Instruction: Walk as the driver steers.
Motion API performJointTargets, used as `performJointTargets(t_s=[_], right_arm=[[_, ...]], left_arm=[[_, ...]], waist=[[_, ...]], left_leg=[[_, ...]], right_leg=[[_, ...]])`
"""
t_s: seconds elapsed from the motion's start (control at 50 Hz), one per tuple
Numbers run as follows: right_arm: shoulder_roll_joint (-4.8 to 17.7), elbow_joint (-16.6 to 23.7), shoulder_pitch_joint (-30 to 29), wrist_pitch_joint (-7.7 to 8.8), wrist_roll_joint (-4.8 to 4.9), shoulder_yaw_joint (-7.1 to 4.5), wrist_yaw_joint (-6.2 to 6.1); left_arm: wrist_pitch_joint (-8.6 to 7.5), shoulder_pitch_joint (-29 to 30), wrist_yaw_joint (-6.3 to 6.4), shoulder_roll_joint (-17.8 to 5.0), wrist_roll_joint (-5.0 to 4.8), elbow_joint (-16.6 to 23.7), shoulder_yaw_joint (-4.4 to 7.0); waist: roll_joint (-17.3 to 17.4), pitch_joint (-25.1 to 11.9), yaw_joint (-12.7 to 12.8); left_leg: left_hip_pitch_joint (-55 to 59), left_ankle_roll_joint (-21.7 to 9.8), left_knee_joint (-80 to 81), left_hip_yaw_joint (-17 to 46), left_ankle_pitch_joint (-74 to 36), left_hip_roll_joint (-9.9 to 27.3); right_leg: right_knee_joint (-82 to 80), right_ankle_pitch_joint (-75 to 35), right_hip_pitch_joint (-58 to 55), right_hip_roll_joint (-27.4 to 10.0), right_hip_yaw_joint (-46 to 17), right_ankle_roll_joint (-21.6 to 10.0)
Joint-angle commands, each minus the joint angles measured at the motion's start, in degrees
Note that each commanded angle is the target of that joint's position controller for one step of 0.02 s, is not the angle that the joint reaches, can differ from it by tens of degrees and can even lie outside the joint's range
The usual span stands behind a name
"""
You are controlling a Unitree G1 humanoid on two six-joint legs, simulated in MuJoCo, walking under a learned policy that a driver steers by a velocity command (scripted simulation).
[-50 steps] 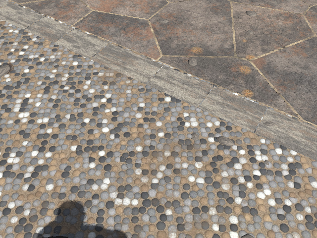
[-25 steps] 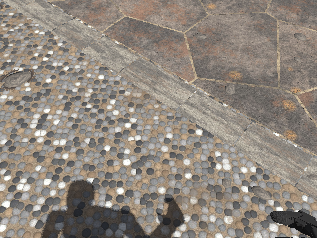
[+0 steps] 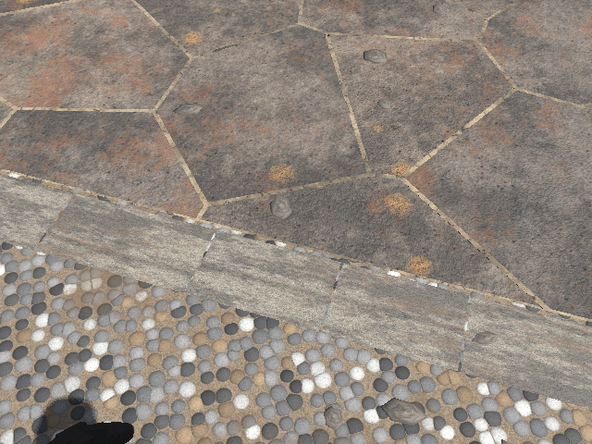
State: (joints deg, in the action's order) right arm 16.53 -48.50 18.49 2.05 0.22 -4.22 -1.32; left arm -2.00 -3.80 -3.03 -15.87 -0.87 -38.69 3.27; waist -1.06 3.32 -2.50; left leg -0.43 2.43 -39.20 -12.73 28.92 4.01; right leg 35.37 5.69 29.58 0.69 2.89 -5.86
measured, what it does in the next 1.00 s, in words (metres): walks ahead: left foot, then right foot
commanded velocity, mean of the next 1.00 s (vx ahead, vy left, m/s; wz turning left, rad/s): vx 0.09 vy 0.00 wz -0.27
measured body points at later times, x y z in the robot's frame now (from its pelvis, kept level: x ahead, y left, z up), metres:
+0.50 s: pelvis +0.17 +0.02 +0.01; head +0.20 +0.02 +0.46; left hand +0.38 +0.26 -0.09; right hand +0.28 -0.27 -0.08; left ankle +0.27 +0.12 -0.72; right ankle +0.11 -0.08 -0.70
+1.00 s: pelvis +0.20 -0.01 +0.02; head +0.20 -0.02 +0.47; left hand +0.35 +0.22 -0.11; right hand +0.24 -0.29 -0.11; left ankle +0.27 +0.12 -0.71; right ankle +0.13 -0.12 -0.71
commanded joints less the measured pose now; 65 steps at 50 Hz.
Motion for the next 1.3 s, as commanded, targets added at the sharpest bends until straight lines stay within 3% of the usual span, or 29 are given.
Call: performJointTargets(t_s=[0.02, 0.04, 0.06, 0.08, 0.1, 0.14, 0.22, 0.26, 0.34, 0.4, 0.42, 0.44, 0.46, 0.48, 0.5, 0.54, 0.56, 0.58, 0.62, 0.68, 0.7, 0.72, 0.74, 0.76, 0.78, 0.88, 1.08, 1.3], right_arm=[[6.34, 7.49, 0.46, 3.94, -0.44, 0.16, 0.91], [8.28, 9.28, -4.87, 4.54, 1.52, -0.38, 1.22], [7.6, 9.5, -6.27, 4.76, 1.02, -0.12, 0.81], [7.91, 9.08, -6.8, 4.46, -0.31, -0.46, 0.2], [8.69, 9.16, -6.25, 3.65, -0.67, -0.92, 0.0], [7.09, 9.2, -4.47, 2.05, -0.9, -0.7, -0.16], [4.77, 9.86, -6.97, 0.9, -1.23, 0.28, -0.56], [4.78, 10.1, -9.14, 0.63, -0.85, 0.43, -0.17], [5.37, 11.11, -13.42, 0.64, -0.4, 0.4, 0.72], [5.98, 11.24, -12.35, 1.52, -0.73, -0.11, 1.19], [6.03, 11.13, -11.36, 2.05, -1.22, -0.16, 1.2], [8.87, 11.81, -10.77, 2.41, -2.42, -0.46, 0.82], [10.68, 12.08, -11.7, 1.69, -3.13, -0.69, 0.48], [5.67, 10.57, -9.04, 1.23, -2.61, 0.41, 0.61], [4.65, 10.38, -8.4, 1.17, -2.05, 0.89, 1.0], [6.31, 10.15, -10.59, 0.71, -1.17, 0.53, 1.15], [6.39, 10.12, -12.69, 0.42, -0.97, 0.55, 1.09], [6.1, 10.04, -14.41, -0.04, -1.06, 0.62, 1.13], [5.27, 9.32, -14.17, -0.87, -1.11, 0.68, 1.13], [4.86, 8.01, -12.79, -1.37, -0.36, 0.9, 1.02], [4.34, 7.3, -11.04, -1.15, -0.25, 1.14, 1.09], [3.84, 6.91, -10.21, -0.68, -0.77, 1.44, 1.34], [3.28, 6.97, -8.81, -0.25, -1.37, 1.49, 1.65], [3.19, 6.62, -11.21, -0.12, -1.88, 1.62, 1.69], [3.23, 6.5, -12.51, -0.14, -1.69, 1.5, 1.59], [3.23, 4.0, -10.93, -0.76, -0.9, 1.15, 0.47], [3.54, -1.96, -9.93, -1.78, -0.46, 0.57, -0.41], [3.56, -7.58, -9.28, -2.39, -0.27, 0.5, -1.2]], left_arm=[[-0.41, -18.33, 1.47, -15.99, 0.87, 2.01, 4.92], [-0.88, -15.48, 1.31, -13.05, 0.94, 2.13, 4.05], [-1.07, -12.54, 1.42, -10.94, -0.08, 2.05, 3.65], [-0.83, -9.31, 1.75, -9.49, -0.49, 2.6, 3.31], [-0.6, -7.24, 2.11, -8.52, 0.14, 3.53, 2.86], [-0.37, -5.64, 2.42, -9.37, 1.03, 3.97, 3.12], [0.89, -6.19, 3.88, -11.26, 0.19, 3.08, 3.74], [1.95, -6.22, 4.57, -10.84, -0.16, 2.88, 3.55], [2.81, -7.78, 4.75, -9.45, 0.44, 1.88, 2.75], [2.8, -6.54, 4.63, -8.16, 0.37, 1.71, 1.9], [2.59, -6.66, 4.62, -7.1, 0.43, 1.54, 1.45], [2.08, -8.86, 4.57, -4.5, 1.68, 1.78, 0.57], [1.7, -16.25, 4.53, -3.47, 1.94, 0.56, 0.32], [2.0, -13.99, 4.72, -6.31, 1.76, 0.86, 0.66], [2.67, -10.7, 4.93, -9.17, 1.07, 1.1, 1.56], [4.46, -9.08, 5.29, -8.91, 0.78, 0.22, 2.11], [5.01, -9.58, 5.2, -7.63, 0.74, -0.26, 1.86], [5.17, -10.03, 5.06, -5.69, 0.62, -0.8, 1.31], [4.78, -9.49, 4.82, -3.11, 0.64, -1.8, 0.47], [4.36, -10.8, 4.42, -3.21, 0.67, -3.76, 0.7], [4.33, -9.91, 4.33, -4.14, 1.26, -3.62, 0.75], [4.32, -8.92, 4.47, -6.59, 1.99, -2.79, 1.05], [4.39, -7.92, 4.5, -9.22, 1.83, -3.5, 1.74], [4.06, -7.33, 4.18, -6.23, 1.78, -3.65, 1.19], [3.58, -7.02, 4.05, -4.47, 2.13, -3.96, 0.58], [1.48, -9.16, 4.38, -4.58, 1.63, -6.31, 0.3], [1.04, -10.9, 4.57, -3.55, 1.25, -10.61, -0.25], [1.07, -11.7, 4.62, -2.82, 1.13, -15.47, -0.71]], waist=[[-6.97, -28.33, 8.59], [-3.97, -21.61, 8.91], [-0.07, -14.78, 6.77], [1.72, -10.75, 4.8], [0.98, -9.25, 2.83], [-0.01, -8.64, 0.66], [-2.37, -10.68, 1.1], [-3.8, -11.74, 1.95], [-5.48, -10.67, 4.29], [-6.51, -9.23, 2.78], [-6.03, -8.68, 1.73], [-0.5, -11.13, 2.96], [11.05, -13.04, 7.01], [14.24, -14.5, 4.4], [11.37, -12.94, 2.46], [8.04, -10.07, 2.73], [8.12, -8.94, 3.72], [8.74, -7.83, 4.53], [10.95, -8.12, 3.45], [10.89, -9.58, 3.9], [9.69, -9.27, 3.37], [6.43, -8.92, 2.58], [-1.32, -7.3, -0.16], [-2.6, -5.91, 1.25], [-2.39, -4.48, 1.48], [-2.05, -3.32, 1.64], [0.48, -2.96, 2.04], [0.56, -2.38, 2.05]], left_leg=[[-38.78, 0.88, -44.63, 17.49, 9.24, -6.84], [-41.78, -0.18, -43.43, 18.86, 4.72, -3.69], [-41.92, -0.65, -38.1, 17.96, 0.23, -1.33], [-39.99, -0.29, -33.85, 17.32, -2.59, 0.2], [-35.71, -0.04, -31.78, 17.53, -4.31, 0.93], [-31.74, 1.21, -26.76, 16.72, -6.0, 0.2], [-29.05, 3.24, -13.37, 15.92, -14.9, -2.54], [-27.35, 3.47, -8.03, 16.06, -20.35, -3.53], [-25.4, 2.61, -0.32, 16.61, -21.4, -3.81], [-20.86, -0.35, 9.37, 16.12, -22.65, -4.06], [-15.88, -2.14, 15.74, 16.69, -31.51, -2.81], [-8.51, -5.08, 15.78, 23.9, -48.94, 5.45], [-1.25, -13.88, 13.72, 33.18, -63.95, 14.55], [-2.05, -19.61, 16.37, 40.9, -57.31, 18.77], [-2.71, -19.52, 17.56, 40.55, -50.46, 16.85], [-6.04, -16.33, 18.44, 35.26, -40.57, 13.45], [-9.02, -14.81, 19.28, 32.53, -36.57, 11.78], [-11.9, -13.18, 19.87, 28.76, -34.17, 8.93], [-12.54, -12.32, 19.37, 24.62, -33.72, 5.94], [-12.03, -11.44, 17.39, 23.35, -27.89, 4.9], [-13.68, -9.34, 17.55, 23.31, -23.43, 4.23], [-16.47, -6.56, 16.39, 22.23, -18.34, 3.2], [-16.28, -4.0, 15.94, 17.68, -12.87, -0.96], [-12.74, -1.99, 14.18, 15.45, -13.39, -2.45], [-11.27, -1.6, 13.17, 15.26, -15.56, -2.53], [-9.95, -2.44, 11.76, 15.63, -23.37, -2.06], [-8.26, -1.44, 12.03, 15.61, -27.55, -2.01], [-7.74, -1.32, 12.83, 15.34, -27.57, -2.09]], right_leg=[[-11.74, -22.01, -52.89, -21.98, -46.07, -20.56], [-11.63, -29.27, -47.98, -19.66, -35.56, -17.73], [-11.65, -30.31, -39.77, -16.1, -27.98, -14.65], [-12.97, -29.68, -32.05, -14.07, -24.32, -12.63], [-14.73, -31.09, -25.47, -12.7, -22.15, -12.07], [-16.17, -35.09, -18.67, -11.33, -19.93, -11.94], [-14.5, -35.21, -15.28, -7.79, -16.26, -9.29], [-13.53, -29.87, -15.39, -6.77, -16.09, -7.28], [-11.04, -21.18, -17.39, -8.04, -19.52, -6.07], [-6.64, -15.79, -18.74, -8.13, -23.09, -4.43], [-4.83, -11.96, -17.37, -6.08, -23.02, -2.37], [0.74, -3.13, -14.47, -2.35, -19.95, 0.64], [7.95, 22.3, -7.42, 4.24, -14.35, 4.29], [13.07, 31.54, -4.7, 2.74, -12.39, 7.21], [18.6, 32.17, -3.45, 1.72, -12.33, 8.57], [23.77, 29.08, -2.1, 0.51, -11.72, 10.48], [21.37, 27.11, -4.09, -0.66, -11.31, 10.92], [16.19, 25.63, -7.04, -0.89, -9.4, 11.15], [6.64, 21.12, -11.91, -0.54, -6.37, 11.18], [-9.7, 6.83, -19.49, 0.25, -4.05, 9.42], [-12.29, 3.26, -22.02, -0.58, -5.3, 8.2], [-11.88, -0.45, -24.07, -4.46, -9.23, 6.41], [-10.09, 4.4, -19.55, -5.69, -10.67, 3.63], [-11.9, 12.55, -14.3, -5.12, -10.86, 2.56], [-13.22, 15.48, -11.9, -4.86, -10.95, 3.08], [-12.08, 7.52, -12.37, -3.77, -9.75, 5.14], [-11.9, 1.76, -14.78, -2.8, -8.58, 4.89], [-12.91, 0.48, -15.98, -1.96, -7.24, 4.92]])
